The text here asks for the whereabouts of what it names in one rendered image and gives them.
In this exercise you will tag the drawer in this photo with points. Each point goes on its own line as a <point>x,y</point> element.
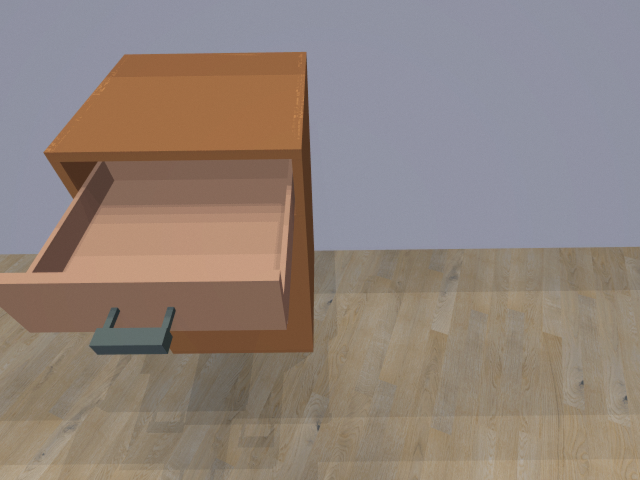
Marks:
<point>211,238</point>

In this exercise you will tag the cabinet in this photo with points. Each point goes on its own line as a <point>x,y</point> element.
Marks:
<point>207,106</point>

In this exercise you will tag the handle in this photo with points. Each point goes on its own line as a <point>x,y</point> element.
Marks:
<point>117,341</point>

